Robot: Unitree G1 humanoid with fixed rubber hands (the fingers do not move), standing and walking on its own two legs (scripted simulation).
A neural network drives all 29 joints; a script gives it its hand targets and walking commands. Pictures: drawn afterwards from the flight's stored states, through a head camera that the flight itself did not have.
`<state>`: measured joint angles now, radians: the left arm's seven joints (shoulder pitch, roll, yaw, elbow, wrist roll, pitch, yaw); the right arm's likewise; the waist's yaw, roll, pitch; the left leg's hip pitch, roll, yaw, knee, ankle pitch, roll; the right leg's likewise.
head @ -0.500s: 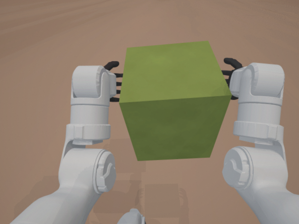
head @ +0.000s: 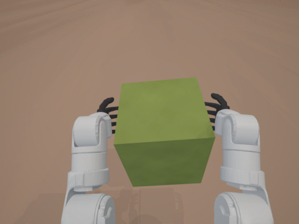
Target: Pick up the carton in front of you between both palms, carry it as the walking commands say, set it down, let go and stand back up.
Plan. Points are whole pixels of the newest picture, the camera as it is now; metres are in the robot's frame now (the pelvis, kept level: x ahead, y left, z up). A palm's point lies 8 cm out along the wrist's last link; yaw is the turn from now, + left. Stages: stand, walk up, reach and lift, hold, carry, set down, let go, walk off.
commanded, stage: carry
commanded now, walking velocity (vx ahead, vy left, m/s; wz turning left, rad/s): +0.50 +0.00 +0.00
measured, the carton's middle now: (162, 135) +0.37 +0.00 +0.03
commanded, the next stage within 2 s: none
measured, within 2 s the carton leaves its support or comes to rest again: neither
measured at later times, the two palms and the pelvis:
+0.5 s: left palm (110, 72) +0.59 +0.18 +0.09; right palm (195, 69) +0.59 -0.12 +0.10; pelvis +0.32 +0.04 +0.00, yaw -2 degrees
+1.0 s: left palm (130, 34) +0.88 +0.13 +0.08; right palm (194, 32) +0.91 -0.17 +0.08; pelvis +0.63 -0.03 +0.01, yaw +2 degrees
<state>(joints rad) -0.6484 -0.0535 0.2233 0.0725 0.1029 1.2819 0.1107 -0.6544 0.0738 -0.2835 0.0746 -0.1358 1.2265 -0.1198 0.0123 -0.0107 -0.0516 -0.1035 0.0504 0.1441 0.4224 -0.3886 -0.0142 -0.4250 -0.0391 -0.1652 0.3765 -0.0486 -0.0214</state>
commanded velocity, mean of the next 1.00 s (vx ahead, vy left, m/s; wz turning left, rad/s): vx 0.50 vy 0.00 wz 0.00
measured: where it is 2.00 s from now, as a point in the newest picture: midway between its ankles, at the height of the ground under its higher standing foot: (155, 101)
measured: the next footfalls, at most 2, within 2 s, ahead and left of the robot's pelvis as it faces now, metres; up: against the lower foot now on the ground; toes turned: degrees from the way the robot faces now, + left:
left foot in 0.38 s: +0.41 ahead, +0.13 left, +0.00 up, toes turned +11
right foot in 0.82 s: +0.70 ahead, -0.11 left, +0.00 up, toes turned -12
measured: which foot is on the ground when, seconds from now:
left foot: down 0.00-0.02, up 0.04-0.36, down 0.38-0.86, up 0.88-1.00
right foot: down 0.00-0.40, up 0.42-0.80, down 0.82-1.00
